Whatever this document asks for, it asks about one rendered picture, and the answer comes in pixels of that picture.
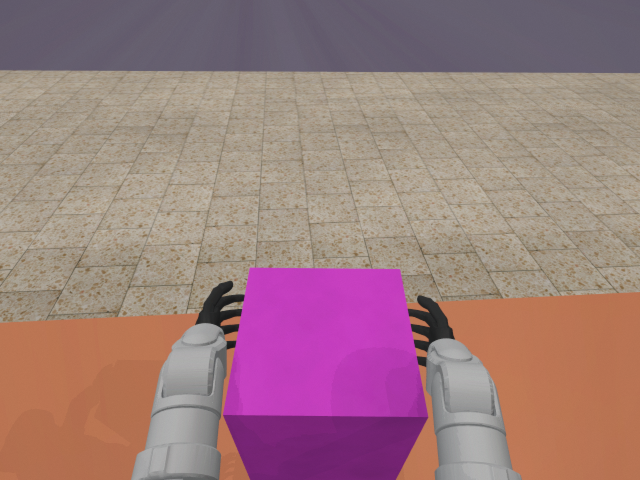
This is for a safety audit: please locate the left robot forearm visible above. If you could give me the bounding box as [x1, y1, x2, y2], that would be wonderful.
[131, 323, 227, 480]

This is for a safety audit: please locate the robot left hand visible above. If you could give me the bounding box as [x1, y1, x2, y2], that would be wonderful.
[195, 281, 245, 349]

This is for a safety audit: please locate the carton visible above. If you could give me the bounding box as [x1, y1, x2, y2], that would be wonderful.
[223, 268, 428, 480]

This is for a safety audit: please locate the right robot forearm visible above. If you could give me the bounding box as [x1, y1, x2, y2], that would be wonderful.
[426, 338, 522, 480]

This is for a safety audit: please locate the robot right hand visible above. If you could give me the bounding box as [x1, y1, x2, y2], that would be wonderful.
[408, 295, 455, 367]

